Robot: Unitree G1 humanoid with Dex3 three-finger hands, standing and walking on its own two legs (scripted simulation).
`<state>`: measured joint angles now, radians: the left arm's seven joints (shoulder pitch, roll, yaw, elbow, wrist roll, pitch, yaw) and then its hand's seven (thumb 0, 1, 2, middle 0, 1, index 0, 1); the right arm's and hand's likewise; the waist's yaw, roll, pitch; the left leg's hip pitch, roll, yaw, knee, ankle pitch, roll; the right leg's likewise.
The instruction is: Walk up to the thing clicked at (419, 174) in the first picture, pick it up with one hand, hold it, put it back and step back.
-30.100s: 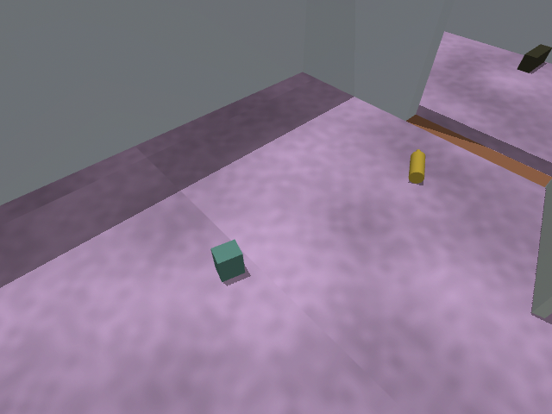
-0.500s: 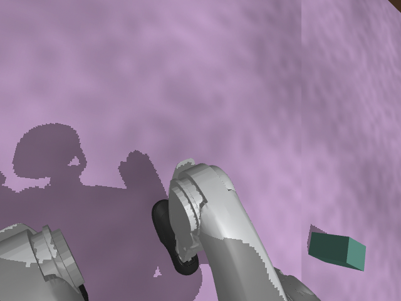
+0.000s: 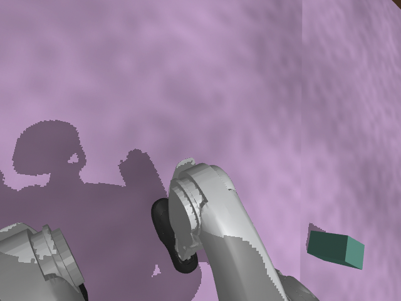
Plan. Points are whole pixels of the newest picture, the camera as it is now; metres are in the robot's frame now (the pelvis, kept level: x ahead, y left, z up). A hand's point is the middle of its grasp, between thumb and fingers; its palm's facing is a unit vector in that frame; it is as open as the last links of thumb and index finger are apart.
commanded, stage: open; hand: left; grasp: from above
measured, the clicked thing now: out of the picture +0.49 +0.37 -0.27
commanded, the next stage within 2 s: withdraw in 0.26 s
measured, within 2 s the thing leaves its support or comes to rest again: neither
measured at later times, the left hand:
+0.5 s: hand out of the picture +0.48 +0.33 -0.24, palm faces -0.41 -0.13 -0.90, open 13.9 cm
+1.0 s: hand out of the picture +0.46 +0.35 -0.06, palm faces -0.48 -0.13 -0.87, open 13.8 cm
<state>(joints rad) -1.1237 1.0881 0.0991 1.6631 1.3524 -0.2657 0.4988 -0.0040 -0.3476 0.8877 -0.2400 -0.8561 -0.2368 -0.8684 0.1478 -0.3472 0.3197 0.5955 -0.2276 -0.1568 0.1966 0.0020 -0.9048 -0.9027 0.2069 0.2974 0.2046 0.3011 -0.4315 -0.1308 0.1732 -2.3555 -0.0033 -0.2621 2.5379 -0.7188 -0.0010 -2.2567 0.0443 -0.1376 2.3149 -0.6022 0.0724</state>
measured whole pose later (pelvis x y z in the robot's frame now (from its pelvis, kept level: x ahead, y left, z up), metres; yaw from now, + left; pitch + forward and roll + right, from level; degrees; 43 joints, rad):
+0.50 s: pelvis +0.00 +0.00 +0.00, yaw +0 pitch +29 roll -16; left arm -1.11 1.09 0.13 1.61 1.36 -0.26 0.49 0.00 -0.50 1.03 -0.09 -1.03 -0.09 -1.03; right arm 0.16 -0.34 0.31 0.59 -0.23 -0.15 0.20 0.00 -0.91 -0.90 0.21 0.30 0.20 0.30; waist -0.42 -0.13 0.17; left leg -2.36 -0.01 -0.26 2.53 -0.72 -0.01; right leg -2.26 0.04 -0.14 2.31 -0.60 0.07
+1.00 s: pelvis -0.01 -0.01 +0.06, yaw +7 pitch +34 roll -9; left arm -1.04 0.83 0.02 1.25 1.14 -0.11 0.04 0.00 -0.47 0.97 -0.14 -0.95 -0.13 -0.96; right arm 0.17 -0.33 0.11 0.58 -0.09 0.02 0.14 0.00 -0.91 -0.90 0.21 0.30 0.20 0.30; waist -0.28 0.03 -0.04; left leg -2.22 -0.01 -0.15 2.28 -0.66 0.00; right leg -2.16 0.00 -0.06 2.16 -0.60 0.05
